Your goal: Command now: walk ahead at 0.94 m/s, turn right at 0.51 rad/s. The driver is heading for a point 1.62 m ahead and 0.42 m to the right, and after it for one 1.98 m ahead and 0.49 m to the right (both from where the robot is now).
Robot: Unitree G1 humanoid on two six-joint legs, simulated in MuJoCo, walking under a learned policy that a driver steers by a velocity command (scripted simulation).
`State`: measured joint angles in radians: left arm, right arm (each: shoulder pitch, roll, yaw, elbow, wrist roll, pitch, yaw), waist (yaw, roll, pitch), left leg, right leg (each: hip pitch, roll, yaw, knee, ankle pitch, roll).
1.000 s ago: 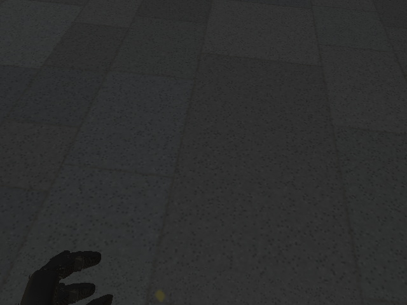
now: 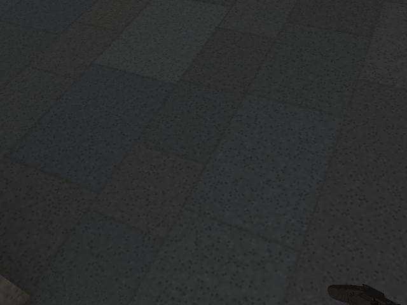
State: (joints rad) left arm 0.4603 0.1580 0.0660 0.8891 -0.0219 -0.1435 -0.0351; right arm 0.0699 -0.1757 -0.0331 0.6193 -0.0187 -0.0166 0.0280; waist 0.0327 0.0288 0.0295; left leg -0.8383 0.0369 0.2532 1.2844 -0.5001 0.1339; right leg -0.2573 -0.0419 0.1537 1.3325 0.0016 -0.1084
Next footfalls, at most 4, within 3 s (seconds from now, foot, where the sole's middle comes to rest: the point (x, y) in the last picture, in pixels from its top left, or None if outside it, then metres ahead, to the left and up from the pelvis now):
0.42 right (272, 273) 0.50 -0.09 -0.65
0.84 left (283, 141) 1.00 -0.17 -0.65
1.26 right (367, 89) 1.26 -0.53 -0.65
1.70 left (304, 27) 1.70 -0.34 -0.65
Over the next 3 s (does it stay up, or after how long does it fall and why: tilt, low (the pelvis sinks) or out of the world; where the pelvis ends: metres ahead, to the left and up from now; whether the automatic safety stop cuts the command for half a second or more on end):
stays up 2.13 -0.30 0.13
